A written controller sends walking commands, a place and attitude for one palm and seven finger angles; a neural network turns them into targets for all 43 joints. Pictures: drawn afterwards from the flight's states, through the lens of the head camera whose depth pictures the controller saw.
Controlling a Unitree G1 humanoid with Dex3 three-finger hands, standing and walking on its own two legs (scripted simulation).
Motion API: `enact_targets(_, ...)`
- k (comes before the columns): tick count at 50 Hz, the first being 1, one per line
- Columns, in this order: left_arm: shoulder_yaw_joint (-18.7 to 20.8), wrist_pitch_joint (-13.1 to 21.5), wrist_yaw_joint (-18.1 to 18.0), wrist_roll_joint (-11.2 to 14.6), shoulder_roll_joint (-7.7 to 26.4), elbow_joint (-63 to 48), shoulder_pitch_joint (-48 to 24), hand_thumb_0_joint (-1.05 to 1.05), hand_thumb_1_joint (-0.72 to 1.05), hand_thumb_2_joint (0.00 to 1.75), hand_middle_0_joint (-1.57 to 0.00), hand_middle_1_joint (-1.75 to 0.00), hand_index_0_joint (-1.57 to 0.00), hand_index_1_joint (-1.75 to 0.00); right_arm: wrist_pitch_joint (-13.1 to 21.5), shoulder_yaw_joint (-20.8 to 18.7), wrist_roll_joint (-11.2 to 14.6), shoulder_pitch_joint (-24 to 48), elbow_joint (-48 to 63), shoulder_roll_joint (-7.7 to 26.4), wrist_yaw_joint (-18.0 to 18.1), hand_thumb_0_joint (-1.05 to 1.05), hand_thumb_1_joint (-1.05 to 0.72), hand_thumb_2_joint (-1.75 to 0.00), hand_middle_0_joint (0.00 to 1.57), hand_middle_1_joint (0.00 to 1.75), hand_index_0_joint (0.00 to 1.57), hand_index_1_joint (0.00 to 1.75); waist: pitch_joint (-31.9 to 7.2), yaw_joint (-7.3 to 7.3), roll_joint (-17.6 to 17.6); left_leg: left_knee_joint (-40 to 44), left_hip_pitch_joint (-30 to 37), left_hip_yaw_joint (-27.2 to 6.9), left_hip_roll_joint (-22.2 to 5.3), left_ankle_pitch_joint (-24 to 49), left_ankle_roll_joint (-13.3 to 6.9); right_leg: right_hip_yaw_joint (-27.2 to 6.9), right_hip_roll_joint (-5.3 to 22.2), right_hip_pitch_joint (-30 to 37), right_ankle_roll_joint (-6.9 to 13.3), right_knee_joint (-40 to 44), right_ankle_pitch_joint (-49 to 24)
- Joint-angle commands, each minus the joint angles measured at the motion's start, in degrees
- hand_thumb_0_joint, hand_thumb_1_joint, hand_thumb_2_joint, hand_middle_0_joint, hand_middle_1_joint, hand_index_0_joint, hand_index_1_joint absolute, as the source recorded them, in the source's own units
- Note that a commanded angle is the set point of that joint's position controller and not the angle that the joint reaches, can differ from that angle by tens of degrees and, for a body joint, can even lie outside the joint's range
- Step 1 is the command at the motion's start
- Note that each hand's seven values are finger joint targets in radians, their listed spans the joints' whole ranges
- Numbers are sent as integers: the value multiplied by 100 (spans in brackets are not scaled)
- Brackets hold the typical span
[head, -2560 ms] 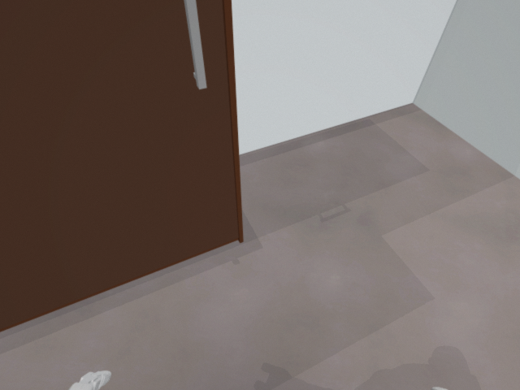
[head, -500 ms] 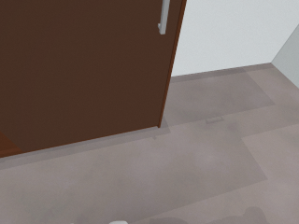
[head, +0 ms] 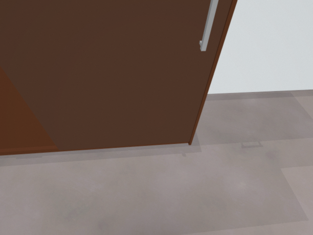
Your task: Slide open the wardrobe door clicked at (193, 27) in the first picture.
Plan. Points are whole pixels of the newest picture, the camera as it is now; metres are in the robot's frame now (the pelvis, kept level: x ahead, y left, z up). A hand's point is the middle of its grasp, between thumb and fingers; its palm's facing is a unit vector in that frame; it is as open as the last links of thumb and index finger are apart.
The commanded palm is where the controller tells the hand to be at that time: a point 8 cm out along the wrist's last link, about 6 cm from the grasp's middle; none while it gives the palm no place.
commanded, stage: take the last steps up to it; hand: right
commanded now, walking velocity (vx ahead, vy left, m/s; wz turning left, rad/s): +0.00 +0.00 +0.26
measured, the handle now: (209, 15) +0.82 -0.18 +0.19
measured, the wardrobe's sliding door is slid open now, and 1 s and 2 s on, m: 0.00 0.00 0.00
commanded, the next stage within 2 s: come to a stop and stand still in 1.12 s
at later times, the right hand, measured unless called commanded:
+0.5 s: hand out of the picture +0.08 -0.24 -0.17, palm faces -0.11 +0.98 -0.18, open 7.4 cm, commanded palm none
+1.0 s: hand out of the picture +0.12 -0.25 -0.20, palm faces +0.05 +0.99 -0.14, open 7.3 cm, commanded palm none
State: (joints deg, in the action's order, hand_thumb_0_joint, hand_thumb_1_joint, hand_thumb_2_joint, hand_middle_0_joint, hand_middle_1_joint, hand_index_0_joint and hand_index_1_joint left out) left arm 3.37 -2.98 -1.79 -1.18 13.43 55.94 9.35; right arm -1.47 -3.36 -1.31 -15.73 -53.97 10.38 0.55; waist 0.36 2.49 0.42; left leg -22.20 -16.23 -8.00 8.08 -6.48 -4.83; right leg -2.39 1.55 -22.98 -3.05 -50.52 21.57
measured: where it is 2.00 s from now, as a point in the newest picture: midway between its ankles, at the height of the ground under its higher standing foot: (175, 230)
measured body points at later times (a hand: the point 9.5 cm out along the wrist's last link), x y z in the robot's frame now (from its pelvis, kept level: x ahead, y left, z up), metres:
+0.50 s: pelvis +0.02 -0.05 +0.01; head +0.02 -0.07 +0.46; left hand -0.08 +0.16 -0.14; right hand +0.09 -0.29 -0.15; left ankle +0.02 +0.09 -0.70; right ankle -0.01 -0.14 -0.74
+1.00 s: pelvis +0.19 -0.09 -0.02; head +0.22 -0.11 +0.42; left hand +0.26 +0.17 -0.15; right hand +0.12 -0.31 -0.19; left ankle +0.04 +0.09 -0.74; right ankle +0.28 -0.19 -0.75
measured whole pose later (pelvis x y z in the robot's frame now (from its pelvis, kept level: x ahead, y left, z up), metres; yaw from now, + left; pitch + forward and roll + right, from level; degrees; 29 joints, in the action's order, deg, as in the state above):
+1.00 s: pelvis +0.19 -0.09 -0.02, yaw +3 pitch +1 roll +2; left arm 3.9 2.2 2.1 -1.8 11.0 56.3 10.7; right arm 2.4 -3.3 -1.7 -23.5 -65.2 9.2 0.6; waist 2.2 1.9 -1.7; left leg -28.2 -1.3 7.7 -7.4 -25.6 5.4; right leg 6.7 5.7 -26.5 0.6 -36.8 10.0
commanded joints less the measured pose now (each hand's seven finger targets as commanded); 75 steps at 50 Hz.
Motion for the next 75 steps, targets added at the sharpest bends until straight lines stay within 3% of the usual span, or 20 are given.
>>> enact_targets(1, 42, 224, -18, 71, 383, -453, 116, 0, 90, 90, -20, -30, -20, -30, 68, -277, -49, -160, 361, 1205, 79, 0, -90, -90, 20, 30, 20, 30, -355, -57, -688, 701, 665, -2041, -1741, 17, -608, 18, -70, 49, 146, 915, 228)
enact_targets(6, 20, 371, -66, 74, 463, -137, 1184, 0, 90, 90, -20, -30, -20, -30, 26, -212, 28, 192, 419, 964, 63, 0, -90, -90, 20, 30, 20, 30, -375, -497, -68, 212, -909, -1338, -974, -1720, 67, -229, 250, 2154, 440, 3131, -356)
enact_targets(8, 116, 333, -26, -64, 1100, -349, 1057, 0, 90, 90, -20, -30, -20, -30, 28, -158, 22, 168, 513, 648, 12, 0, -90, -90, 20, 30, 20, 30, 180, -477, 1747, -2193, -2033, 280, -50, -2324, 523, -2500, 2020, 1666, 1144, 4463, 1904)
enact_targets(13, -57, 484, -9, -18, 593, -275, 742, 0, 90, 90, -20, -30, -20, -30, 71, -162, -97, -255, 65, 572, -152, 0, -90, -90, 20, 30, 20, 30, 481, -76, 490, -4262, -1743, 616, -601, -1075, 526, -992, 1045, 783, 994, 4326, 857)
enact_targets(22, -20, 582, -4, -48, 413, 412, 1998, 0, 90, 90, -20, -30, -20, -30, 207, 23, -52, 844, 302, 309, -197, 0, -90, -90, 20, 30, 20, 30, 636, -619, 689, -2096, -1643, 1161, -1165, -1510, 572, -1072, 1341, 1754, 1465, 4118, -63)
enact_targets(27, -54, 568, 15, -23, 319, 613, 1934, 0, 90, 90, -20, -30, -20, -30, 293, 2, -23, 368, 46, 192, -161, 0, -90, -90, 20, 30, 20, 30, 381, -291, 609, -710, 253, 1441, -932, -998, 503, -616, 1048, 928, 1213, 3451, -621)
enact_targets(29, -102, 610, 51, 29, 88, 612, 1819, 0, 90, 90, -20, -30, -20, -30, 390, -97, -37, -464, -312, 495, -84, 0, -90, -90, 20, 30, 20, 30, -2, 78, -46, -11, 2053, 832, -1484, -971, 297, -59, 590, -127, 829, 2406, -276)
enact_targets(31, -97, 649, 109, -7, -14, 228, 1323, 0, 90, 90, -20, -30, -20, -30, 445, -288, 3, -1664, -650, 1330, 19, 0, -90, -90, 20, 30, 20, 30, -225, 532, -1511, 1164, 2980, -2016, -3647, -2253, -610, 637, -7, -1929, 445, -184, 1183)
enact_targets(32, -2, 620, 138, -57, 157, 184, 1101, 0, 90, 90, -20, -30, -20, -30, 410, -258, 36, -1476, -658, 1175, 45, 0, -90, -90, 20, 30, 20, 30, 212, 405, -672, 1328, 2479, -1726, -3664, -2400, -716, 381, 211, -2005, 433, -773, 825)
enact_targets(39, 32, 364, 333, -50, -413, 273, 1171, 0, 90, 90, -20, -30, -20, -30, 586, -68, -40, -522, -561, 436, 81, 0, -90, -90, 20, 30, 20, 30, 951, -290, -720, 1450, 433, 733, -2598, -650, -173, 648, 624, -1163, 150, -469, -819)
enact_targets(46, 47, 496, 453, -5, -193, -124, 460, 0, 90, 90, -20, -30, -20, -30, 576, -144, -82, -564, -695, 827, 72, 0, -90, -90, 20, 30, 20, 30, 772, -240, -1010, 836, 462, 1061, -2493, -129, 9, 989, 423, -92, 242, 1185, -967)
enact_targets(48, 113, 566, 384, -45, 107, 132, 1348, 0, 90, 90, -20, -30, -20, -30, 527, -167, -64, -485, -693, 846, 70, 0, -90, -90, 20, 30, 20, 30, 271, -680, -479, -537, 237, 1415, -2187, 355, 173, 1094, 185, 1367, 294, 1868, -1128)
enact_targets(49, 224, 606, 297, -111, 616, 361, 2186, 0, 90, 90, -20, -30, -20, -30, 492, -133, -21, -684, -695, 617, 38, 0, -90, -90, 20, 30, 20, 30, -472, -950, 618, -2032, -46, 1709, -1738, -114, 357, 606, 594, 2481, 395, 2155, -1281)
enact_targets(50, 368, 644, 201, -126, 1299, 437, 2615, 0, 90, 90, -20, -30, -20, -30, 453, -82, 62, -968, -591, 261, -11, 0, -90, -90, 20, 30, 20, 30, -989, -960, 2352, -3904, -1358, 1911, -872, -2731, 600, -1510, 2081, 3343, 863, 2879, -1660)
enact_targets(51, 312, 581, 129, -49, 1341, 458, 2574, 0, 90, 90, -20, -30, -20, -30, 458, -66, 34, -707, -436, 299, 8, 0, -90, -90, 20, 30, 20, 30, -1089, -962, 2198, -4920, -1777, 1157, -900, -2981, 447, -2001, 2404, 3322, 1171, 3336, -1749)
enact_targets(54, 60, 685, 35, -34, 463, 198, 1299, 0, 90, 90, -20, -30, -20, -30, 461, -92, -5, -146, -564, 286, -51, 0, -90, -90, 20, 30, 20, 30, -47, -600, 742, -5381, -1917, 853, -1555, -1563, 435, -777, 1925, 1869, 1040, 3337, -2586)
enact_targets(57, -59, 809, -10, 2, 159, 264, 1007, 0, 90, 90, -20, -30, -20, -30, 333, -52, -7, -559, -722, 45, -67, 0, -90, -90, 20, 30, 20, 30, -65, -216, 518, -4711, -1290, 935, -1567, -1208, 540, 257, 1584, 1365, 961, 3434, -3663)
enact_targets(70, 43, 406, -128, -16, 200, 475, 1001, 0, 90, 90, -20, -30, -20, -30, -2, -15, -33, 149, -282, 210, 128, 0, -90, -90, 20, 30, 20, 30, 399, -273, 597, -1515, -308, 1245, -1160, -778, 539, 385, 1579, 1448, 1015, 2746, -5044)
enact_targets(73, 117, 317, -125, 18, 131, 454, 1131, 0, 90, 90, -20, -30, -20, -30, 81, -119, -73, -125, -234, 519, 142, 0, -90, -90, 20, 30, 20, 30, 112, -141, -74, -678, 453, 880, -1507, 2012, 384, 652, 1093, 1202, 609, 1682, -4014)
enact_targets(75, 111, 245, -78, 107, -253, 337, 1234, 0, 90, 90, -20, -30, -20, -30, 152, -167, -38, -396, -323, 900, 184, 0, -90, -90, 20, 30, 20, 30, -504, -131, -1023, -631, 1389, -265, -3098, 5636, -701, 1035, -28, 134, 139, 27, 646)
